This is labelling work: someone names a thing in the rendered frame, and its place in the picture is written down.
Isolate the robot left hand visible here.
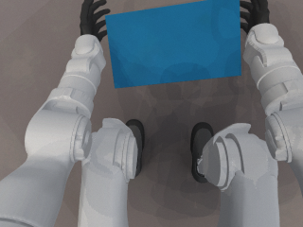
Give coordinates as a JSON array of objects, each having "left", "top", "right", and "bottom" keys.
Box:
[{"left": 80, "top": 0, "right": 110, "bottom": 42}]

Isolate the robot left forearm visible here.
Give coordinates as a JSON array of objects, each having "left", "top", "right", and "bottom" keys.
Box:
[{"left": 25, "top": 34, "right": 106, "bottom": 151}]

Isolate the robot right forearm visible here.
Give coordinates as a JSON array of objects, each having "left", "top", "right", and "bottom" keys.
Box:
[{"left": 242, "top": 23, "right": 303, "bottom": 116}]

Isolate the carton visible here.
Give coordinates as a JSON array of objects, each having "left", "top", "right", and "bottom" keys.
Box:
[{"left": 105, "top": 0, "right": 241, "bottom": 89}]

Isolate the right robot upper arm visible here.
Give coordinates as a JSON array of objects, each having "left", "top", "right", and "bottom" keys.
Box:
[{"left": 264, "top": 106, "right": 303, "bottom": 198}]

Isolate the left robot upper arm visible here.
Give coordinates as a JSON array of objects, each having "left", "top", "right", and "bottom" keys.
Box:
[{"left": 0, "top": 109, "right": 93, "bottom": 227}]

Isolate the robot right hand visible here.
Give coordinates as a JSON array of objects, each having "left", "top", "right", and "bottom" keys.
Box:
[{"left": 240, "top": 0, "right": 270, "bottom": 35}]

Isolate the robot left foot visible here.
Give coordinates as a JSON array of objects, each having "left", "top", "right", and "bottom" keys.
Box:
[{"left": 125, "top": 119, "right": 145, "bottom": 177}]

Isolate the left robot thigh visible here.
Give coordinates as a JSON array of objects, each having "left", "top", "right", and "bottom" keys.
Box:
[{"left": 78, "top": 128, "right": 138, "bottom": 227}]

